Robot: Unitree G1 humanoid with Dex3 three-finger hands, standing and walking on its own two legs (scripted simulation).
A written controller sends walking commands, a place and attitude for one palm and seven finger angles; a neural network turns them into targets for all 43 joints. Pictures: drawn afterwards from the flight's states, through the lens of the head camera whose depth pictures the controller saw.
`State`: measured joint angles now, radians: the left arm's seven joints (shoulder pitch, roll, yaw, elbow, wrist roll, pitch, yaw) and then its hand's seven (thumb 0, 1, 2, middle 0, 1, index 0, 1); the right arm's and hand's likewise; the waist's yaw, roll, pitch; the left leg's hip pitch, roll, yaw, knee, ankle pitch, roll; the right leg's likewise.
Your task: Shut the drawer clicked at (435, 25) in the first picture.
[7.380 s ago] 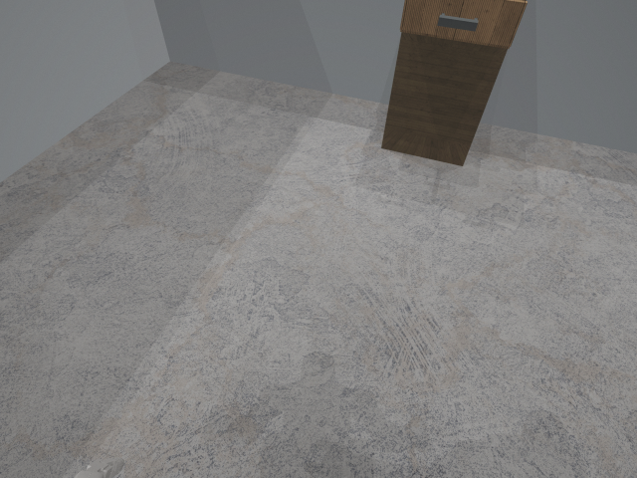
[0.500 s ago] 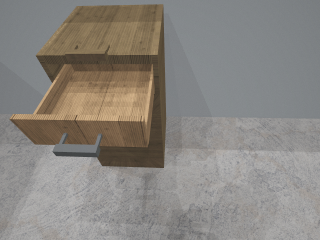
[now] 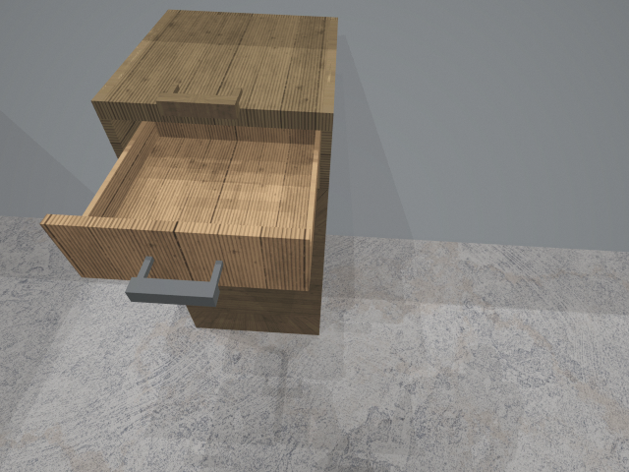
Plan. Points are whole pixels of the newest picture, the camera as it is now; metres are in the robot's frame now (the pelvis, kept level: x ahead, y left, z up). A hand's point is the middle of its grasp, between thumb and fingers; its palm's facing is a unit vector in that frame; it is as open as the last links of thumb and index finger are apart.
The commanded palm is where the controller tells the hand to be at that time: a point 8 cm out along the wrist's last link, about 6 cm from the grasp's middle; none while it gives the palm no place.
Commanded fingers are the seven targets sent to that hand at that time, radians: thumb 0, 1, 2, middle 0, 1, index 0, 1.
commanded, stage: come to a stop and stand still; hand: left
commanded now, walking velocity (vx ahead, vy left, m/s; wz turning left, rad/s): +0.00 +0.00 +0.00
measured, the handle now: (178, 278) +0.37 +0.24 -0.01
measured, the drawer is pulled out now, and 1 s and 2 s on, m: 0.26 0.26 0.26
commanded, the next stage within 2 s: look again from close up in 0.52 s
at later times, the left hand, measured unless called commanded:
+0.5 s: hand out of the picture +0.01 +0.16 -0.18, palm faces +0.05 -0.98 -0.19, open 7.3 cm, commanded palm none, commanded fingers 0.00 0.90 0.90 -0.20 -0.30 -0.20 -0.30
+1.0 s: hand out of the picture +0.06 +0.20 -0.17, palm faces +0.03 -0.96 -0.27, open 7.4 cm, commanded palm none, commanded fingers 0.00 0.90 0.90 -0.20 -0.30 -0.20 -0.30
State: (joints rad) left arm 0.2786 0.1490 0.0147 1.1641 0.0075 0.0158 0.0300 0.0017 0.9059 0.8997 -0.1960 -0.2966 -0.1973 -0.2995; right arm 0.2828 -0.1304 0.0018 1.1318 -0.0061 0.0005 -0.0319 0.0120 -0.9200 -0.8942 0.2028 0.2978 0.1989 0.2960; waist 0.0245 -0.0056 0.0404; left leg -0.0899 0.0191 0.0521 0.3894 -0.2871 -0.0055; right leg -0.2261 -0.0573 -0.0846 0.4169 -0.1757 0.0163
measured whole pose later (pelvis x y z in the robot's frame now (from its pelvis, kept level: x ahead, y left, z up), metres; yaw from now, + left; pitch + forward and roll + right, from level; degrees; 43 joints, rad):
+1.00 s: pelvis +0.00 +0.00 -0.01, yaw -1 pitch -2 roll +0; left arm 0.23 0.22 0.01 1.02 0.01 0.00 0.04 0.00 0.90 0.90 -0.20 -0.30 -0.20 -0.30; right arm 0.23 -0.21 -0.02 1.01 -0.02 0.00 -0.03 0.01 -0.91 -0.89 0.20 0.30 0.20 0.30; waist 0.00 0.01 0.01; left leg -0.12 0.04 0.06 0.54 -0.37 -0.01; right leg -0.26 -0.04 -0.08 0.55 -0.25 0.00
